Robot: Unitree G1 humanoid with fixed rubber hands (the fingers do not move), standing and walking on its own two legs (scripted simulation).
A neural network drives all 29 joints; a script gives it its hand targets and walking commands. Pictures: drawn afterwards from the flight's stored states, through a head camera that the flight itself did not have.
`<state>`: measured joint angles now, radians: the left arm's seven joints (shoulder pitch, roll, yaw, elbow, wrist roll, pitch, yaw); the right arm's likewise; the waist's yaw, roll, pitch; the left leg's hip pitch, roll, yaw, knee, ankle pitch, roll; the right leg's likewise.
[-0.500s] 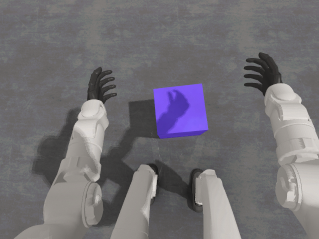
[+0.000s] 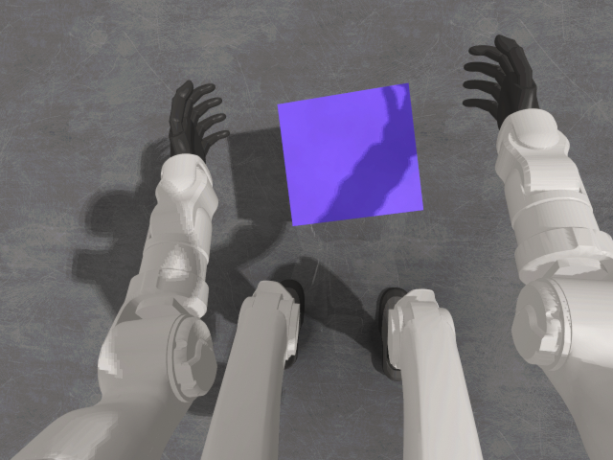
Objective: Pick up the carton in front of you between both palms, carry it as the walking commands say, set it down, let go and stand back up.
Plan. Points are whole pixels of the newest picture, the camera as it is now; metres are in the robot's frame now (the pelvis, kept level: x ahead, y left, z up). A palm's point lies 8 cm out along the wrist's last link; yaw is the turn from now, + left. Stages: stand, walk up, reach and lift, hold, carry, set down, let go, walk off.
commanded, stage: reach and lift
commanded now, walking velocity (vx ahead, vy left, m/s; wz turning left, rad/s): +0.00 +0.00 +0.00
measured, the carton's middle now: (349, 166) +0.47 -0.01 -0.43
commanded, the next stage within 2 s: none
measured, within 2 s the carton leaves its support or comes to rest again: leaves its support in 1.36 s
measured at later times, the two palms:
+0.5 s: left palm (239, 171) +0.45 +0.19 -0.35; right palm (457, 146) +0.49 -0.19 -0.35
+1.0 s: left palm (245, 165) +0.46 +0.18 -0.35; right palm (441, 147) +0.49 -0.16 -0.36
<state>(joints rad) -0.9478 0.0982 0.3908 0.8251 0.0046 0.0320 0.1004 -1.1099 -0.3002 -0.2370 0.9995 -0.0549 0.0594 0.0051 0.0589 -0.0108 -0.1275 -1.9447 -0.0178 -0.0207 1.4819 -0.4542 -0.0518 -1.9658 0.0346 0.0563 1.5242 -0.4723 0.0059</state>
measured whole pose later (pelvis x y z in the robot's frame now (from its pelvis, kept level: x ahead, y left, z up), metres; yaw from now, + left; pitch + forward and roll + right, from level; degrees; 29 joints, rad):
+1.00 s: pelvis -0.04 +0.01 -0.18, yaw +1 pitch +39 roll +2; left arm -1.32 0.25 0.10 1.11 -0.27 -0.02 0.17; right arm -1.41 -0.39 0.05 1.19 0.23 0.00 -0.08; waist 0.04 0.03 0.28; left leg -2.29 -0.06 -0.02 2.13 -0.53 -0.07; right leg -2.30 0.02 0.05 2.18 -0.56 0.02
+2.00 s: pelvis -0.04 +0.01 -0.06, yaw -2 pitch +42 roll +1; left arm -0.96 -0.05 0.53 0.67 0.18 0.31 0.08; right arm -1.03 -0.05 -0.39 0.79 -0.21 0.33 -0.03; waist 0.02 0.01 -0.18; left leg -1.99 -0.12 -0.09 1.76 -0.50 -0.08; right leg -2.00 0.11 0.09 1.77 -0.50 0.05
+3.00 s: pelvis +0.06 +0.01 +0.20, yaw -3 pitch +10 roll +0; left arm -0.28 -0.15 0.30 0.49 0.19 0.38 0.05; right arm -0.28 0.13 -0.26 0.50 -0.19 0.40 -0.04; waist 0.01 0.00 -0.15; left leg -0.53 -0.06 -0.14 0.68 -0.31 -0.02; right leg -0.54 0.06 0.14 0.67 -0.31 0.02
